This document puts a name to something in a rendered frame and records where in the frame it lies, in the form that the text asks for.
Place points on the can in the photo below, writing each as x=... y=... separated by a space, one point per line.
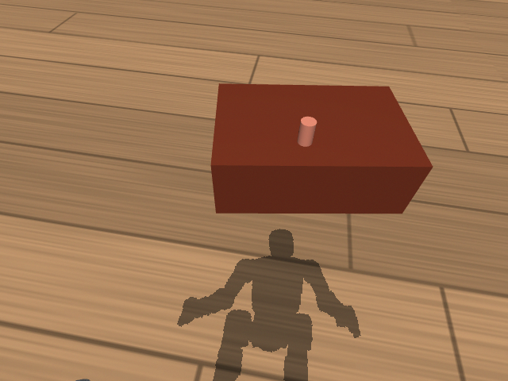
x=306 y=131

